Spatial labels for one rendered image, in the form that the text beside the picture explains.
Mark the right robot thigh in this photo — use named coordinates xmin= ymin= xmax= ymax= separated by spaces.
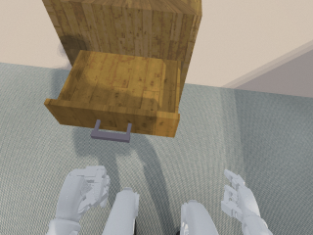
xmin=180 ymin=202 xmax=219 ymax=235

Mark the right robot hand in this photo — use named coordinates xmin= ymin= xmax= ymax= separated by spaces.
xmin=221 ymin=169 xmax=261 ymax=223

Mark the robot left forearm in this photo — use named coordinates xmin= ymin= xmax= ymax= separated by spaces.
xmin=45 ymin=218 xmax=81 ymax=235

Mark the cabinet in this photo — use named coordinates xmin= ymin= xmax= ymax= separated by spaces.
xmin=42 ymin=0 xmax=202 ymax=106

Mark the left robot hand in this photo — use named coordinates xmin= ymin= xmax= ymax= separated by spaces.
xmin=56 ymin=165 xmax=111 ymax=222

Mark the handle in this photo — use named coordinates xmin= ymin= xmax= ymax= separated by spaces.
xmin=90 ymin=119 xmax=132 ymax=143

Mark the left robot thigh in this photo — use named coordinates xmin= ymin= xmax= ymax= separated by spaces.
xmin=102 ymin=190 xmax=140 ymax=235

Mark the robot thigh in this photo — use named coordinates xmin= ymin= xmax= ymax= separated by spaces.
xmin=102 ymin=190 xmax=140 ymax=235
xmin=180 ymin=202 xmax=219 ymax=235

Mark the drawer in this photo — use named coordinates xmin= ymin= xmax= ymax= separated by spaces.
xmin=44 ymin=50 xmax=181 ymax=138

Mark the robot right forearm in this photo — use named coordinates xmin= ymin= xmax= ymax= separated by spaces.
xmin=242 ymin=215 xmax=273 ymax=235

